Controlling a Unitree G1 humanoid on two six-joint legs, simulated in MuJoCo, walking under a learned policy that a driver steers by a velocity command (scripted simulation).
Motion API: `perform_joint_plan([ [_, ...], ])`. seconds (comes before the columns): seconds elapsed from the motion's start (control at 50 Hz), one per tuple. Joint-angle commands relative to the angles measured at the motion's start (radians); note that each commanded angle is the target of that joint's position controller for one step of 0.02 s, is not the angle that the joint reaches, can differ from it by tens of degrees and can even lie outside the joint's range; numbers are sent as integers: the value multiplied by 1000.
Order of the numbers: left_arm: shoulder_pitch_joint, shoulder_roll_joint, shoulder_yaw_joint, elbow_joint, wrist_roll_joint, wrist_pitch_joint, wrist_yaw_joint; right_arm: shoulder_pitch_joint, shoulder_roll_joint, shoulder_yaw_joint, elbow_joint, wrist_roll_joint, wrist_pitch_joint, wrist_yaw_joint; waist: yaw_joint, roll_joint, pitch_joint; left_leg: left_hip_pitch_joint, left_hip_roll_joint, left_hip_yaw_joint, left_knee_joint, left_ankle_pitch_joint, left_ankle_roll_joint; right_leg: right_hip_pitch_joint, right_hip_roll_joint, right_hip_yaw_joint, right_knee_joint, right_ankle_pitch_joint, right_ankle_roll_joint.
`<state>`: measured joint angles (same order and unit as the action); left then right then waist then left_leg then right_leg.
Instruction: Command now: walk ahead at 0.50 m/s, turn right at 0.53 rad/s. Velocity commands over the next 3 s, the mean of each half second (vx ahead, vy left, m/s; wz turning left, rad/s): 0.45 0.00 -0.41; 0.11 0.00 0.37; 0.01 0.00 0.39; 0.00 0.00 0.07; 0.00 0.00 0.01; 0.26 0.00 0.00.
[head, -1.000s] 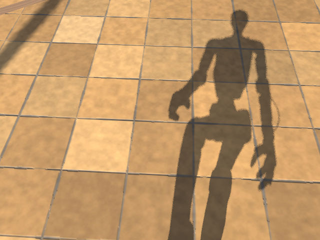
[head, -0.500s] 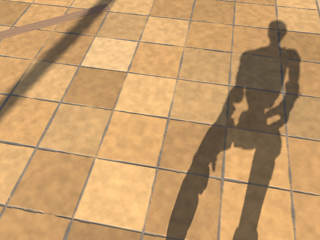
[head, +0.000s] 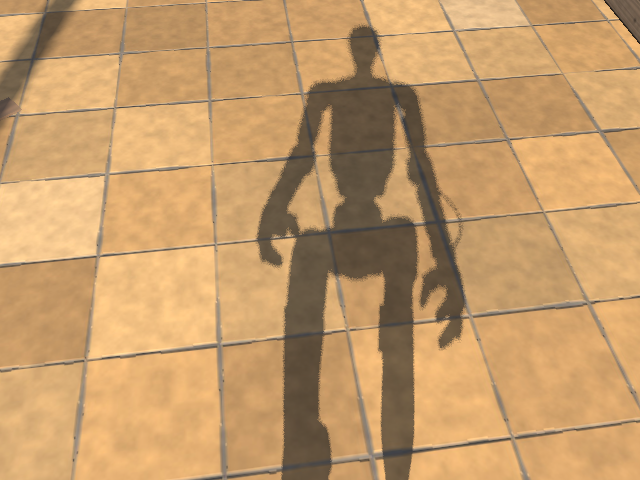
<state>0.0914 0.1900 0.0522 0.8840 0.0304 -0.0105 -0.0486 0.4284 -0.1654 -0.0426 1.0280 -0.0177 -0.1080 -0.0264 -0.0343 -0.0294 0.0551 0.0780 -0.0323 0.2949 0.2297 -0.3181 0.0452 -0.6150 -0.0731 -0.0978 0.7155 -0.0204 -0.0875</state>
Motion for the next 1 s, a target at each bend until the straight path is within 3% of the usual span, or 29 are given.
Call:
perform_joint_plan([
  [0.02,-71,37,3,-83,4,-13,-3,53,-154,-28,-22,-3,4,-15,17,109,42,24,302,-43,31,863,58,29,53,-64,-68,-75,-43],
  [0.06,3,61,15,-68,6,-10,3,33,-184,-38,-28,-7,16,-21,58,143,-11,61,313,-19,179,1117,60,129,114,-94,-74,-185,-87],
  [0.08,78,79,26,-48,6,-13,7,23,-199,-43,-35,-8,25,-20,89,146,-55,61,316,-16,310,1156,65,209,145,-96,-96,-231,-111],
  [0.1,180,105,40,-18,10,-20,13,14,-211,-46,-45,-6,34,-14,131,133,-114,13,314,-15,491,1079,60,345,172,-80,-160,-236,-137],
  [0.12,314,166,66,17,23,-27,24,-16,-211,-47,-71,1,35,-5,206,61,-185,-165,287,-8,769,828,29,568,103,53,-257,-251,-183],
  [0.14,299,280,93,5,26,-27,34,16,-86,-24,-139,10,31,15,127,-165,-249,-617,106,-38,1134,-124,-25,878,-211,547,-286,-214,-324],
  [0.16,330,298,96,-4,-4,-12,34,-105,-159,-37,-191,8,18,24,162,-66,-284,-789,12,-271,1266,-207,-36,900,-272,838,-431,-242,-382],
  [0.18,272,266,85,1,-12,-7,43,-184,-155,-33,-220,11,3,30,136,-8,-136,-876,88,-322,1217,-95,-25,803,-256,673,-458,-204,-340],
  [0.2,227,212,72,-2,-19,-11,45,-173,-158,-31,-216,14,-8,29,94,48,-70,-827,121,-320,1116,-19,-23,681,-219,578,-477,-98,-292],
  [0.22,180,179,62,-11,-20,-19,49,-156,-158,-34,-202,5,-2,25,49,88,-34,-762,144,-322,1039,5,-30,589,-163,488,-485,20,-249],
  [0.24,159,154,52,-15,-28,-29,54,-131,-152,-33,-200,-16,17,26,18,79,-37,-697,154,-325,991,10,-46,529,-121,422,-491,105,-231],
  [0.28,178,155,45,-12,-34,-53,53,-113,-133,-30,-201,-32,54,34,-3,59,-56,-650,156,-313,926,11,-71,493,-81,358,-495,221,-218],
  [0.34,251,179,45,7,-33,-68,49,-193,-122,-24,-230,-29,74,44,19,20,-34,-691,160,-279,808,116,-86,484,-47,299,-520,290,-181],
  [0.42,312,159,28,28,-29,-67,52,-282,-114,-11,-253,-14,74,47,54,-21,-25,-681,125,-232,614,253,-67,544,-12,184,-470,655,-65],
  [0.5,337,147,10,48,-13,-65,65,-350,-108,5,-259,1,68,42,93,-54,-34,-615,69,-198,439,337,-21,626,-22,124,-448,693,-19],
  [0.54,320,147,5,54,-3,-64,75,-317,-122,4,-242,0,61,38,75,-62,-41,-560,33,-204,391,289,7,663,-51,110,-396,765,-16],
  [0.58,272,176,12,46,-3,-63,92,-191,-166,-12,-202,-7,50,30,15,-74,-72,-461,-15,-209,353,202,43,691,-78,110,-256,894,-10],
  [0.6,240,196,19,39,-8,-60,97,-98,-184,-21,-174,-9,41,26,-34,-59,-98,-385,-21,-219,271,233,62,691,-74,103,-120,857,-6],
  [0.62,196,213,24,20,-21,-60,98,-1,-202,-29,-148,-17,29,22,-94,-18,-139,-243,24,-268,170,464,91,612,-28,73,84,669,7],
  [0.64,224,179,16,-26,-28,-65,98,37,-292,-50,-154,-20,28,19,-68,146,-227,-36,258,-524,269,1067,180,395,100,7,423,33,36],
  [0.66,356,112,8,-24,-42,-53,88,-7,-319,-58,-170,10,44,26,25,283,-362,121,446,-829,233,1382,378,166,231,85,657,-583,68],
  [0.68,347,144,5,0,0,-37,83,-79,-279,-56,-196,41,55,37,32,114,-328,14,411,-785,181,1144,378,147,146,173,689,-513,67],
  [0.7,267,158,12,-14,6,-28,78,-150,-225,-44,-217,35,68,36,30,57,-192,-121,354,-711,137,901,352,106,121,166,675,-473,75],
  [0.72,224,157,13,-28,8,-20,76,-188,-182,-31,-222,23,81,32,50,5,-101,-241,298,-656,90,725,304,96,88,162,602,-447,81],
  [0.74,198,154,13,-46,10,-4,74,-185,-175,-29,-220,20,89,26,55,17,-68,-310,252,-617,60,627,271,112,68,160,534,-425,89],
  [0.8,219,123,5,-56,6,32,73,-164,-218,-43,-219,5,97,26,64,77,-106,-376,183,-575,39,501,227,171,84,134,445,-369,112],
  [0.92,103,144,9,-107,-1,51,84,-146,-254,-64,-246,4,122,22,13,142,-110,-329,149,-678,-1,57,168,89,74,156,264,-332,143],
  [1.0,61,146,6,-133,-12,44,90,-134,-264,-74,-259,-2,135,21,-10,153,-101,-288,153,-756,2,-16,161,86,86,171,169,-354,138],
])
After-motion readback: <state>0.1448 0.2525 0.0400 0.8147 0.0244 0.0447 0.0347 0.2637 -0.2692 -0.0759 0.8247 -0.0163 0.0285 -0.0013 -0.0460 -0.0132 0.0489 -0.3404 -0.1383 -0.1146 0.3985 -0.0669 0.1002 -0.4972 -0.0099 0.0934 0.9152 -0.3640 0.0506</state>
